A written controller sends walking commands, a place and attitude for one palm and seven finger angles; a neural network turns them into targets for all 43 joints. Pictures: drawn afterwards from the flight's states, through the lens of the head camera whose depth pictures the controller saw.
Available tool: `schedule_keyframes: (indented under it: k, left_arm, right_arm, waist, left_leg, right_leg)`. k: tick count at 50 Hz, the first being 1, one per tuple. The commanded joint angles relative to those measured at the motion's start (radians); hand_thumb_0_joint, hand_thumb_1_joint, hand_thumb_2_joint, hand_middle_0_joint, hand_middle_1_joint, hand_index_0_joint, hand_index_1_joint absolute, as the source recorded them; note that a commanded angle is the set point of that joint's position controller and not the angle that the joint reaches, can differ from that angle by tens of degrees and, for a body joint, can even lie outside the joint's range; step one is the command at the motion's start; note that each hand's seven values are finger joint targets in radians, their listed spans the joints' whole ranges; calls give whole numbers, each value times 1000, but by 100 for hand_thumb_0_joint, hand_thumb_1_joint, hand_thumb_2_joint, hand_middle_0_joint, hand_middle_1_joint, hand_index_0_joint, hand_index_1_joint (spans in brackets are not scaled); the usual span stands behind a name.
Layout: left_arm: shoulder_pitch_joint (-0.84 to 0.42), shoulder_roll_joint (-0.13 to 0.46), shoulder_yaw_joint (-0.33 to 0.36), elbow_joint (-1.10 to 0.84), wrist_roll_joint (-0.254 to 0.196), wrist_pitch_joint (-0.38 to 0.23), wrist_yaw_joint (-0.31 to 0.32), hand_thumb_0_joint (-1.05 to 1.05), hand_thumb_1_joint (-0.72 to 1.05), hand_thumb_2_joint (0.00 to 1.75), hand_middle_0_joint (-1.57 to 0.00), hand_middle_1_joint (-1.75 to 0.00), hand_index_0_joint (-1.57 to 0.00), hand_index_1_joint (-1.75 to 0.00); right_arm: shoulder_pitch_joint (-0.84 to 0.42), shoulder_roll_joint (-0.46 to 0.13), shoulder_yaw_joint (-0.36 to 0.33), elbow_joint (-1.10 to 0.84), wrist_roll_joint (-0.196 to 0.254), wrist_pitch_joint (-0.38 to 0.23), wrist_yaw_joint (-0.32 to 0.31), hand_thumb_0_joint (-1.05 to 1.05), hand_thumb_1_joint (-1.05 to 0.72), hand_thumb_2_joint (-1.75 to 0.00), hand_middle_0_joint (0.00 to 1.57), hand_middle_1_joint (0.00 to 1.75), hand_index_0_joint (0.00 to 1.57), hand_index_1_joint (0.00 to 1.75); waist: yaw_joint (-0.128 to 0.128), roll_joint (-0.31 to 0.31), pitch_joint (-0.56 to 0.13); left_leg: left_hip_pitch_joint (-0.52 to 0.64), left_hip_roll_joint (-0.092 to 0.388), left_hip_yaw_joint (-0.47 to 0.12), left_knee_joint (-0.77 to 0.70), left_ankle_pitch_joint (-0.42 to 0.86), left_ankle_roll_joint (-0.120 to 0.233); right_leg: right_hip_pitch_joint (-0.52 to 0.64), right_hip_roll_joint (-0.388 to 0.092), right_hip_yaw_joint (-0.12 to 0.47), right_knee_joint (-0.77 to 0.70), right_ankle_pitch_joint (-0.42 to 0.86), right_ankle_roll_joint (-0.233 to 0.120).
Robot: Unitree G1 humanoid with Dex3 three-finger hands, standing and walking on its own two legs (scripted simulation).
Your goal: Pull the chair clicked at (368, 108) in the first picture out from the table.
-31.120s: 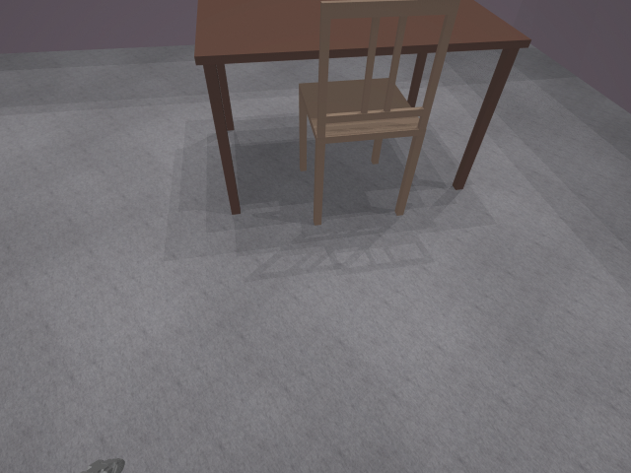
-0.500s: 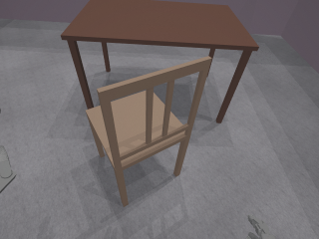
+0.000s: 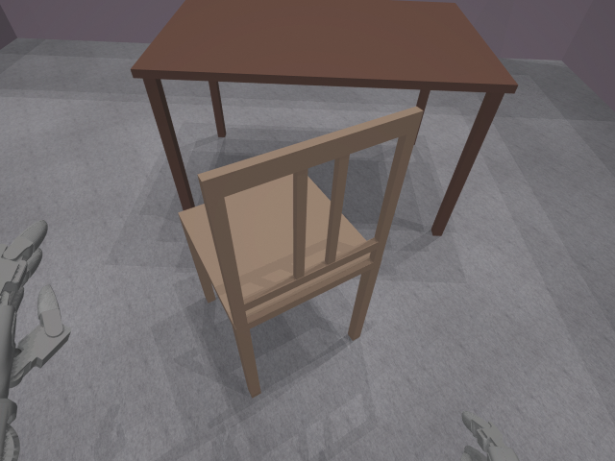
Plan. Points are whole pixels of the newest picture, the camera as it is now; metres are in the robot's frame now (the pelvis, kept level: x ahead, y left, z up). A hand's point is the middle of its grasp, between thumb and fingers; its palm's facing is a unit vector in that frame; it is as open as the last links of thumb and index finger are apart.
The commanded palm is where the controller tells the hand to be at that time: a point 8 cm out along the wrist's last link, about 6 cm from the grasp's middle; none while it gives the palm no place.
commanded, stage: let the arm hang, fingers relaxed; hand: left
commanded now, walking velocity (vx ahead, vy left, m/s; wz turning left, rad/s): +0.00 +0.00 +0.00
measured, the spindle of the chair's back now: (299, 229) +0.55 +0.05 -0.07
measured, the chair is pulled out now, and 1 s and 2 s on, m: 0.53 0.53 0.53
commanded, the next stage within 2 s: look to check the result in 1.06 s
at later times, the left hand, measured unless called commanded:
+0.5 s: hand out of the picture -0.01 +0.18 -0.17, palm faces +0.03 -0.97 -0.25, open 7.2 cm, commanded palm none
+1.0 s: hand out of the picture +0.00 +0.14 -0.17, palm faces +0.05 -0.98 -0.18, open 7.3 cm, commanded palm none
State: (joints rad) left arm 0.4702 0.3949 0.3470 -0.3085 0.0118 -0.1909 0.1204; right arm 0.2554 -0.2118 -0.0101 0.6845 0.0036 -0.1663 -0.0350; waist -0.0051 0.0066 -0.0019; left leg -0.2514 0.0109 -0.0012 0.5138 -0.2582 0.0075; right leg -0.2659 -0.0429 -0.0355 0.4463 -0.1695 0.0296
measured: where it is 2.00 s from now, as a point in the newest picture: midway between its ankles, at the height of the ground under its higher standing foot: outside the picture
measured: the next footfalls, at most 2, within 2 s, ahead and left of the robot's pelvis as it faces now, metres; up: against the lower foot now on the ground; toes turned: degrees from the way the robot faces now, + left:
none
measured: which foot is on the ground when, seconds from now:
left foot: down 0.00-1.00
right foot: down 0.00-1.00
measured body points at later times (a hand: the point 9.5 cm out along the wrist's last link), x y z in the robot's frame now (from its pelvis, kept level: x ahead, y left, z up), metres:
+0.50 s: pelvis +0.01 -0.02 +0.00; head +0.03 -0.02 +0.45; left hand -0.01 +0.23 -0.15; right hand -0.01 -0.25 -0.15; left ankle +0.01 +0.11 -0.74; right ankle +0.04 -0.15 -0.74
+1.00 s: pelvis +0.01 -0.03 +0.00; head +0.02 -0.03 +0.45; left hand +0.00 +0.19 -0.16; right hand -0.01 -0.23 -0.16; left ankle +0.01 +0.11 -0.74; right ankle +0.04 -0.15 -0.74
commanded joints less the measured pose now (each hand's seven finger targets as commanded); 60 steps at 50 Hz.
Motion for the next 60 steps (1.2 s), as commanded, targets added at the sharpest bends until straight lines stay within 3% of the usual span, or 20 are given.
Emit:
schedule_keyframes:
  k: [1, 3, 4, 6, 7, 10, 12, 13, 16, 19, 21, 23, 25, 31, 44, 53, 54, 60]
  left_arm:
    - [-62, -130, -250, 529, 25, 197, -114, 0, 90, 90, -20, -30, -20, -30]
    - [-120, -101, -259, 642, 25, 194, -108, 0, 90, 90, -20, -30, -20, -30]
    - [-147, -88, -264, 707, 26, 196, -104, 0, 90, 90, -20, -30, -20, -30]
    - [-174, -77, -279, 833, 19, 200, -100, 0, 90, 90, -20, -30, -20, -30]
    - [-183, -74, -289, 896, 15, 202, -99, 0, 90, 90, -20, -30, -20, -30]
    - [-190, -61, -311, 1060, 7, 201, -98, 0, 90, 90, -20, -30, -20, -30]
    - [-175, -69, -318, 1141, 4, 198, -99, 0, 90, 90, -20, -30, -20, -30]
    - [-154, -108, -299, 1151, 10, 198, -95, 0, 90, 90, -20, -30, -20, -30]
    - [-160, -100, -317, 1208, 4, 198, -97, 0, 90, 90, -20, -30, -20, -30]
    - [-159, -106, -327, 1253, 1, 197, -98, 0, 90, 90, -20, -30, -20, -30]
    - [-152, -110, -333, 1278, 0, 196, -97, 0, 90, 90, -20, -30, -20, -30]
    - [-142, -114, -336, 1299, -3, 195, -96, 0, 90, 90, -20, -30, -20, -30]
    - [-136, -117, -340, 1315, -4, 198, -94, 0, 90, 90, -20, -30, -20, -30]
    - [-116, -128, -341, 1345, -5, 196, -90, 0, 90, 90, -20, -30, -20, -30]
    - [-108, -160, -334, 1354, -2, 196, -86, 0, 90, 90, -20, -30, -20, -30]
    - [-105, -169, -330, 1341, -4, 191, -86, 0, 90, 90, -20, -30, -20, -30]
    - [-110, -170, -331, 1343, -3, 193, -86, 0, 90, 90, -20, -30, -20, -30]
    - [-102, -173, -332, 1343, -3, 194, -86, 0, 90, 90, -20, -30, -20, -30]
  right_arm:
    - [-7, -119, -42, 33, -20, 69, 35, 0, -90, -90, 20, 30, 20, 30]
    - [-10, -132, -39, 35, -28, 96, 33, 0, -90, -90, 20, 30, 20, 30]
    - [-7, -134, -39, 47, -29, 108, 33, 0, -90, -90, 20, 30, 20, 30]
    - [-11, -129, -31, 86, -28, 121, 29, 0, -90, -90, 20, 30, 20, 30]
    - [-15, -127, -27, 107, -26, 125, 27, 0, -90, -90, 20, 30, 20, 30]
    - [-9, -115, -15, 166, -20, 134, 23, 0, -90, -90, 20, 30, 20, 30]
    - [13, -95, -9, 204, -17, 137, 20, 0, -90, -90, 20, 30, 20, 30]
    - [35, -75, -14, 213, -25, 139, 17, 0, -90, -90, 20, 30, 20, 30]
    - [75, -64, -16, 244, -21, 149, 15, 0, -90, -90, 20, 30, 20, 30]
    - [116, -58, -17, 273, -18, 153, 13, 0, -90, -90, 20, 30, 20, 30]
    - [142, -57, -15, 294, -16, 153, 13, 0, -90, -90, 20, 30, 20, 30]
    - [160, -52, -12, 312, -15, 150, 10, 0, -90, -90, 20, 30, 20, 30]
    - [169, -47, -9, 325, -16, 152, 8, 0, -90, -90, 20, 30, 20, 30]
    - [196, -29, -5, 357, -14, 150, 6, 0, -90, -90, 20, 30, 20, 30]
    - [201, 17, -6, 371, -17, 154, 1, 0, -90, -90, 20, 30, 20, 30]
    - [207, 16, -8, 367, -16, 148, 0, 0, -90, -90, 20, 30, 20, 30]
    - [203, 20, -8, 368, -16, 149, -1, 0, -90, -90, 20, 30, 20, 30]
    - [201, 16, -8, 368, -16, 148, -2, 0, -90, -90, 20, 30, 20, 30]
  waist:
    - [-7, -31, -85]
    - [4, -152, -92]
    - [1, -167, -78]
    - [8, -98, -79]
    - [10, -34, -69]
    - [13, 99, -19]
    - [11, 125, -3]
    - [13, 173, -18]
    - [11, 111, 18]
    - [8, 15, 51]
    - [5, -14, 51]
    - [3, -13, 41]
    - [4, 5, 77]
    - [5, -27, 80]
    - [7, 15, 135]
    - [6, 1, 81]
    - [6, -3, 105]
    - [9, 17, 103]
  left_leg:
    - [-52, 107, -138, -64, 357, 43]
    - [-45, 90, -141, -43, 373, 48]
    - [-35, 77, -128, -41, 366, 42]
    - [-1, 68, -115, -58, 398, 37]
    - [13, 69, -109, -72, 384, 33]
    - [7, 71, -96, -113, 270, 27]
    - [0, 70, -92, -133, 156, 24]
    - [-1, 72, -94, -141, 115, 28]
    - [-25, 74, -101, -150, 43, 34]
    - [-22, 77, -104, -156, 26, 41]
    - [-23, 73, -97, -146, 37, 40]
    - [-1, 74, -91, -142, 62, 40]
    - [-21, 75, -94, -153, 40, 42]
    - [-16, 69, -82, -145, 44, 40]
    - [-42, 62, -71, -146, -7, 36]
    - [-24, 69, -78, -138, 45, 36]
    - [-33, 69, -82, -146, 36, 37]
    - [-37, 71, -87, -149, 37, 38]
  right_leg:
    - [34, -39, 7, 95, 92, -45]
    - [79, -51, 37, 77, 161, -62]
    - [86, -60, 47, 71, 186, -73]
    - [109, -63, 61, 59, 221, -75]
    - [106, -60, 66, 47, 195, -72]
    - [107, -52, 77, -3, 94, -65]
    - [103, -53, 82, -38, 31, -66]
    - [109, -48, 71, -45, 15, -68]
    - [103, -51, 61, -71, -10, -71]
    - [80, -49, 53, -89, -30, -74]
    - [81, -56, 59, -93, -35, -74]
    - [77, -59, 60, -91, -23, -75]
    - [63, -55, 60, -95, -49, -77]
    - [55, -56, 65, -98, -67, -80]
    - [17, -48, 70, -118, -114, -86]
    - [51, -51, 66, -98, -56, -86]
    - [43, -47, 58, -101, -62, -87]
    - [48, -48, 58, -95, -54, -86]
